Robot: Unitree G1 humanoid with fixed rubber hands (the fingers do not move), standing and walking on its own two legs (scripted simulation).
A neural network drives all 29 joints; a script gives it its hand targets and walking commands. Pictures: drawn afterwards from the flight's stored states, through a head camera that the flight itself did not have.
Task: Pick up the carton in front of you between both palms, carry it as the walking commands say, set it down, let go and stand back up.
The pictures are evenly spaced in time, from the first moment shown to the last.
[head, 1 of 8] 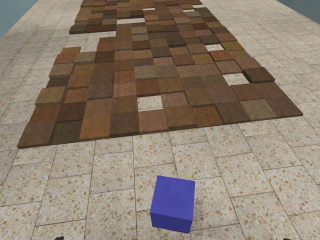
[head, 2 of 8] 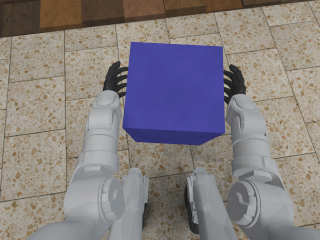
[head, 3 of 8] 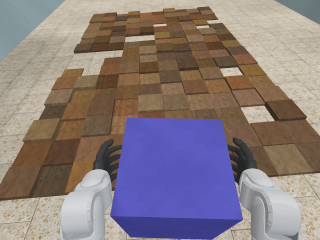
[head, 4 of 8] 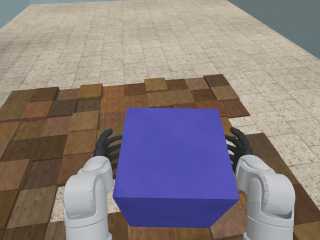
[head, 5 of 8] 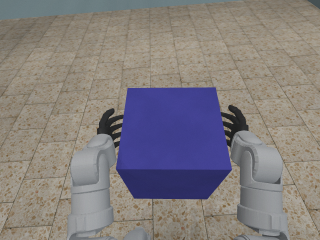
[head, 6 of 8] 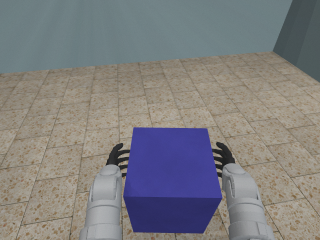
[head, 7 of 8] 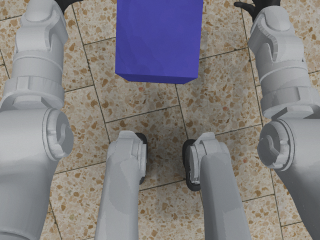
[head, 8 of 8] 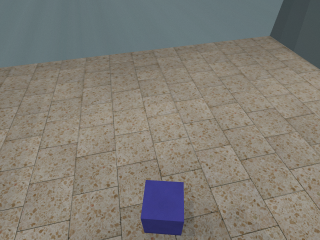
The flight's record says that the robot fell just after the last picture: no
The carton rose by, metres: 0.79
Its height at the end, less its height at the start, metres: +0.00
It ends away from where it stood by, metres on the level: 6.27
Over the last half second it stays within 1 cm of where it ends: yes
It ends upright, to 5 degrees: yes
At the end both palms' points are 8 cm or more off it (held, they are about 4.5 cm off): yes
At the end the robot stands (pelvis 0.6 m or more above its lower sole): yes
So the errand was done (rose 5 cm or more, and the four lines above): yes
